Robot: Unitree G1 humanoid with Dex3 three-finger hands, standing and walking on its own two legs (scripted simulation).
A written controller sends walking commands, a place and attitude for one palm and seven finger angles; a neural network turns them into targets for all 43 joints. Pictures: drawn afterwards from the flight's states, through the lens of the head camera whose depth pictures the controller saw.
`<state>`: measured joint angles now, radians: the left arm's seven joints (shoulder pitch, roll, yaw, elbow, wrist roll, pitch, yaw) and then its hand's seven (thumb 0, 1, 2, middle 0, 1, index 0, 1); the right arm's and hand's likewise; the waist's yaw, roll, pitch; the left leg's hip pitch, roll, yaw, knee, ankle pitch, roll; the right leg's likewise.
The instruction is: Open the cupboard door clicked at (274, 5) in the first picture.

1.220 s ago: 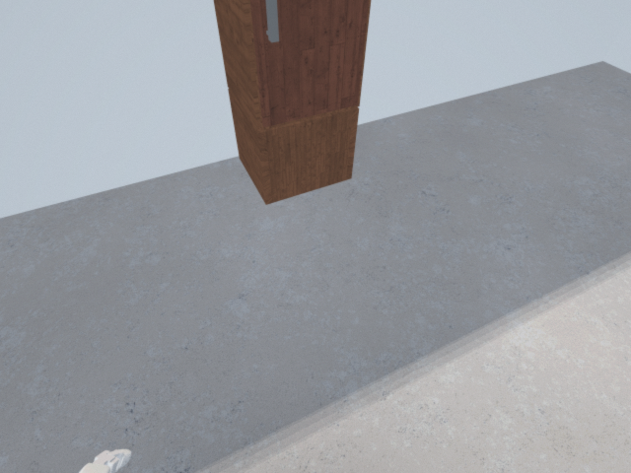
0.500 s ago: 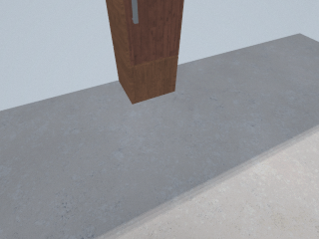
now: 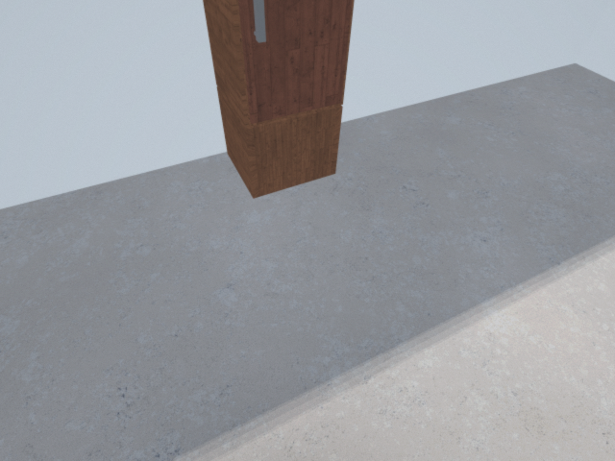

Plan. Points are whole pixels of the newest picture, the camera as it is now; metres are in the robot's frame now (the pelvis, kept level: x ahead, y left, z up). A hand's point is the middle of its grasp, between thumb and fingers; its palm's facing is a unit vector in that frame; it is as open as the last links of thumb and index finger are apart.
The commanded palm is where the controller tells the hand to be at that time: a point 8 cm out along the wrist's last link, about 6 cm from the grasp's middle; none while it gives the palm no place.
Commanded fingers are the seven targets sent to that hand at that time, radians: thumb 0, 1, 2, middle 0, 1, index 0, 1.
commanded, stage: look at it before walking up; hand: left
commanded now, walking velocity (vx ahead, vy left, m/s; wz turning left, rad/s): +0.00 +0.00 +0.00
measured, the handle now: (257, 13) +1.36 +0.23 +0.05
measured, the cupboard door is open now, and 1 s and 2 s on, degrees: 0 0 0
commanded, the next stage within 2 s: walk to a spot facing it in 0.32 s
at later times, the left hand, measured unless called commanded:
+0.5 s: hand out of the picture +0.08 +0.25 -0.16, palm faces -0.03 -0.94 -0.33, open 7.4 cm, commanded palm none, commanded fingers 0.00 0.90 0.90 -0.20 -0.30 -0.20 -0.30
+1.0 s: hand out of the picture +0.11 +0.13 -0.17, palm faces -0.19 -0.96 -0.19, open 7.4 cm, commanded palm none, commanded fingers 0.00 0.90 0.90 -0.20 -0.30 -0.20 -0.30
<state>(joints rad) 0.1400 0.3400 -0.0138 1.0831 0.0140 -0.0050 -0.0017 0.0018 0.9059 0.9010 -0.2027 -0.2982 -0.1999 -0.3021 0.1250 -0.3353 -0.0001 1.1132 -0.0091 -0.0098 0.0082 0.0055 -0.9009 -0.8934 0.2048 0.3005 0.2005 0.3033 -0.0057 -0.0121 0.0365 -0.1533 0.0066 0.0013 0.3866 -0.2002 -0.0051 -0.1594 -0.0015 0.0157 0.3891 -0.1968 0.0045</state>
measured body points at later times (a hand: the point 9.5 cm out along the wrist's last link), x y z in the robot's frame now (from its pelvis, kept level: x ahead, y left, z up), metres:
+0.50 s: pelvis +0.01 +0.00 +0.00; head +0.01 +0.00 +0.45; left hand +0.08 +0.29 -0.13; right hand +0.09 -0.29 -0.13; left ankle +0.01 +0.12 -0.74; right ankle +0.01 -0.12 -0.74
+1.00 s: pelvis +0.11 -0.05 +0.00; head +0.13 -0.06 +0.45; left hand +0.12 +0.18 -0.15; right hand +0.12 -0.31 -0.15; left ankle +0.17 +0.08 -0.67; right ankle +0.06 -0.12 -0.74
